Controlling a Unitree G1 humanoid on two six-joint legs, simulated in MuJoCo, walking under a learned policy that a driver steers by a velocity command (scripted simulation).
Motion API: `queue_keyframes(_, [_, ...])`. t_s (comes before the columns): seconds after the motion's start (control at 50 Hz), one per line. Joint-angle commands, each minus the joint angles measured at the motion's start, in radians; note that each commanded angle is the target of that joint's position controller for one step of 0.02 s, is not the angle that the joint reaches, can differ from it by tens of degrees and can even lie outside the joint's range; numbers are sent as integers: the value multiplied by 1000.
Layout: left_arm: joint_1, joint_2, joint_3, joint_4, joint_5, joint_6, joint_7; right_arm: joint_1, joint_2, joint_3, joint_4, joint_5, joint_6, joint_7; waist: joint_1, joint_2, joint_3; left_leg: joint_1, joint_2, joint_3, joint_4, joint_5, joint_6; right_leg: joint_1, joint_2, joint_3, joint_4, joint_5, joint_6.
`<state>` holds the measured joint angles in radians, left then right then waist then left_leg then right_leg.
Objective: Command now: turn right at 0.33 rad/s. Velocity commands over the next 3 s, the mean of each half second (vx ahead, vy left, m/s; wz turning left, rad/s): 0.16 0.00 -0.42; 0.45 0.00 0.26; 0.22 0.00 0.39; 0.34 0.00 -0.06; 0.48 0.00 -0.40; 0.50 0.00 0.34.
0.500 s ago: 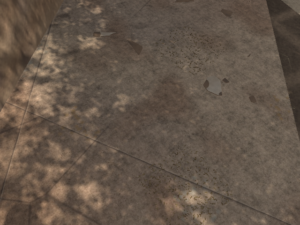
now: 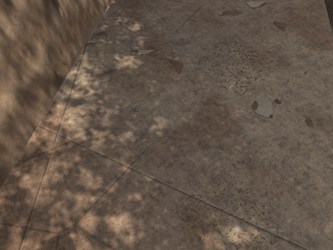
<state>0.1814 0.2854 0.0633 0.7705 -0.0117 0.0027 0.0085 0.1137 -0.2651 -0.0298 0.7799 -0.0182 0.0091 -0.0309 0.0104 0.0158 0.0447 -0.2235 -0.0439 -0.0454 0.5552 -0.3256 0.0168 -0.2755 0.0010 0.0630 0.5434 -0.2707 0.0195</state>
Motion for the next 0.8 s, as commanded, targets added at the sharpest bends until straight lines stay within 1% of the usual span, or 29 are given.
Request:
queue_keyframes(0.02, [-46, 181, 44, -79, -1, -18, 9, 18, -114, -50, -68, 8, 3, -12, -30, -224, -103, -41, -13, 15, 61, 10, -7, 67, -199, 320, -143, 373, -195])
queue_keyframes(0.06, [-75, 180, 45, -96, -7, -10, 17, 51, -104, -54, -65, 11, -2, -3, -46, -204, -117, -21, -2, 10, 13, 18, 5, 52, -183, 324, -116, 355, -182])
queue_keyframes(0.08, [-94, 173, 44, -109, -10, -4, 20, 74, -113, -60, -59, 12, -5, 0, -52, -168, -124, 26, 22, -1, -35, 78, 16, 13, -151, 295, -80, 333, -155])
queue_keyframes(0.1, [-99, 155, 40, -128, -13, 1, 22, 83, -153, -74, -52, 10, -5, 1, -37, -70, -122, 76, 80, -48, -87, 144, 44, -58, -89, 217, -9, 278, -108])
queue_keyframes(0.12, [-96, 139, 36, -137, -15, 5, 22, 89, -184, -85, -51, 9, -2, 2, -30, 57, -97, 113, 167, -147, -154, 222, 99, -156, -5, 111, 102, 161, -52])
queue_keyframes(0.14, [-77, 133, 34, -141, -8, 8, 19, 95, -199, -87, -57, 0, -2, 4, -33, 179, -84, 155, 318, -290, -214, 383, 192, -255, 52, 28, 228, -69, -11])
queue_keyframes(0.16, [-69, 151, 44, -141, -3, 10, 16, 78, -175, -77, -78, -10, -9, 0, -38, 194, -92, 168, 441, -368, -227, 558, 284, -318, 30, 20, 461, -355, 13])
queue_keyframes(0.18, [-55, 172, 56, -134, -10, 14, 11, 78, -164, -70, -90, -7, -16, -4, -32, 102, -95, 176, 457, -357, -243, 519, 306, -358, 1, 50, 599, -358, 19])
queue_keyframes(0.2, [-53, 156, 54, -134, -17, 20, 5, 58, -167, -71, -93, 5, -24, -6, -15, 54, -75, 186, 422, -296, -258, 350, 268, -394, -39, 56, 606, -281, 19])
queue_keyframes(0.22, [-81, 130, 43, -141, -19, 23, -2, 60, -173, -74, -86, 19, -31, -8, -31, 57, -39, 198, 380, -247, -300, 155, 232, -435, -65, 46, 554, -203, 21])
queue_keyframes(0.24, [-121, 117, 36, -152, -19, 21, -8, 82, -179, -76, -78, 24, -35, -11, -59, 77, -16, 214, 354, -218, -333, 36, 215, -458, -70, 25, 525, -151, 26])
queue_keyframes(0.26, [-141, 108, 30, -165, -20, 18, -16, 102, -185, -76, -72, 23, -36, -13, -76, 91, -5, 221, 335, -188, -356, -12, 205, -457, -68, 1, 491, -124, 32])
queue_keyframes(0.3, [-172, 95, 21, -190, -21, 8, -30, 131, -193, -80, -69, 22, -42, -12, -97, 94, -16, 244, 323, -124, -374, -2, 190, -416, -71, -34, 387, -90, 32])
queue_keyframes(0.36, [-198, 65, 2, -218, -15, -7, -46, 159, -227, -91, -57, 32, -54, 6, -106, 95, -14, 200, 319, -35, -377, 43, 177, -290, -66, -85, 218, -98, 7])
queue_keyframes(0.4, [-173, 77, 2, -214, -17, -13, -49, 174, -241, -95, -47, 41, -60, 25, -93, 110, -7, 142, 320, -6, -364, 43, 175, -176, -36, -125, 124, -97, -18])
queue_keyframes(0.42, [-141, 84, 4, -204, -18, -14, -49, 168, -245, -95, -42, 49, -61, 34, -67, 110, -6, 109, 323, 5, -343, 46, 168, -107, -22, -141, 62, -61, -34])
queue_keyframes(0.44, [-83, 86, 8, -181, -15, -15, -47, 153, -243, -93, -38, 58, -61, 40, -27, 101, -13, 56, 319, 30, -300, 69, 154, 1, 2, -165, -16, 0, -53])
queue_keyframes(0.46, [6, 112, 23, -147, -13, -13, -41, 156, -221, -82, -32, 57, -66, 44, 19, 78, -45, -20, 299, 70, -209, 161, 130, 163, 34, -178, -49, 23, -76])
queue_keyframes(0.48, [135, 162, 49, -114, -17, -10, -30, 151, -172, -62, -29, 43, -76, 47, 87, 30, -113, -103, 248, 147, -15, 247, 81, 349, 14, -118, -64, 31, -107])
queue_keyframes(0.5, [269, 268, 70, -104, 1, -11, -11, 116, -82, -28, -86, 8, -87, 51, 128, -225, -205, -394, 139, 229, 385, -26, -18, 589, -261, 295, -152, -11, -212])
queue_keyframes(0.52, [258, 298, 70, -119, 1, -31, -17, 94, -118, -38, -108, 35, -104, 45, 128, -241, -227, -582, 57, 76, 614, -264, -40, 559, -421, 634, -293, -113, -360])
queue_keyframes(0.54, [209, 229, 48, -121, 1, -49, -23, 83, -183, -56, -107, 65, -107, 49, 116, -158, -145, -638, 122, 6, 695, -212, -23, 485, -410, 531, -311, -163, -344])
queue_keyframes(0.56, [167, 173, 32, -119, 3, -61, -25, 79, -188, -57, -103, 73, -104, 54, 86, -165, -74, -635, 161, 7, 680, -118, 1, 403, -354, 395, -320, -184, -299])
queue_keyframes(0.58, [114, 138, 20, -118, 3, -68, -27, 88, -178, -57, -87, 59, -101, 53, 55, -129, -27, -607, 186, 3, 637, -30, 4, 325, -304, 301, -348, -139, -264])
queue_keyframes(0.6, [74, 119, 14, -119, 8, -75, -28, 101, -174, -61, -76, 47, -94, 52, 26, -140, 8, -562, 200, -9, 593, 39, -1, 259, -273, 218, -375, -39, -237])
queue_keyframes(0.64, [50, 110, 15, -116, 22, -92, -23, 144, -139, -55, -51, 47, -79, 57, -4, -132, 9, -508, 186, -21, 587, 148, -15, 205, -236, 90, -404, 154, -213])
queue_keyframes(0.7, [77, 105, 19, -95, 31, -109, -16, 126, -106, -50, -61, 50, -69, 50, -4, -82, 19, -532, 145, -66, 482, 254, -38, 204, -219, -43, -416, 318, -204])
queue_keyframes(0.76, [81, 118, 22, -80, 22, -111, -6, 41, -74, -34, -95, 40, -76, 61, 19, -79, 47, -475, 125, -7, 251, 401, -35, 184, -199, -140, -448, 338, -179])
queue_keyframes(0.8, [120, 135, 28, -58, 15, -109, 1, -30, -51, -21, -123, 38, -78, 75, 49, -62, 72, -465, 122, 30, 158, 431, -21, 212, -220, -169, -457, 368, -173])
